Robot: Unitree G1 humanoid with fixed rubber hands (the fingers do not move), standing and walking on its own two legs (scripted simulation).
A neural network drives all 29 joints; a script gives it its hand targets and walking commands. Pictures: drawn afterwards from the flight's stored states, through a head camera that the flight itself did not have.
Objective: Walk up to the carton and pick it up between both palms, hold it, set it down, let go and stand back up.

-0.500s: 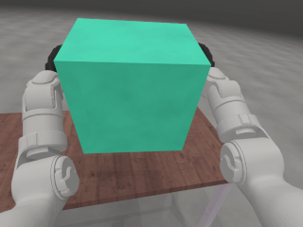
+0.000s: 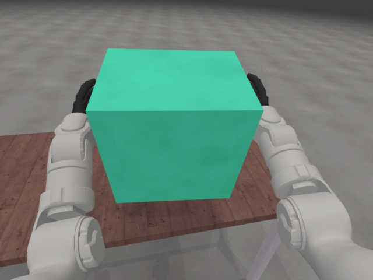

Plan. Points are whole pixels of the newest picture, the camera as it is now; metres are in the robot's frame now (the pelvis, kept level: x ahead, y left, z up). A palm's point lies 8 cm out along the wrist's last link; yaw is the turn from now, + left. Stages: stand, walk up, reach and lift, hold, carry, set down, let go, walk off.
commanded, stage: set down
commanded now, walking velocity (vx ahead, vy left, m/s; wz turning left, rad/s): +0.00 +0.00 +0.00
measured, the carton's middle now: (173, 129) +0.41 +0.01 +0.19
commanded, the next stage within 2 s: none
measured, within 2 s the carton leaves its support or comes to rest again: neither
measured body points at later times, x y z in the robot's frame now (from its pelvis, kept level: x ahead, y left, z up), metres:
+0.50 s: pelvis +0.01 +0.01 +0.00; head -0.02 +0.04 +0.45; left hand +0.43 +0.22 +0.18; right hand +0.43 -0.15 +0.20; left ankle +0.03 +0.14 -0.75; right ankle -0.03 -0.13 -0.75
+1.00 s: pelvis +0.02 +0.00 +0.00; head -0.01 +0.02 +0.45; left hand +0.43 +0.23 +0.17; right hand +0.45 -0.14 +0.18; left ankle +0.03 +0.14 -0.75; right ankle -0.03 -0.13 -0.75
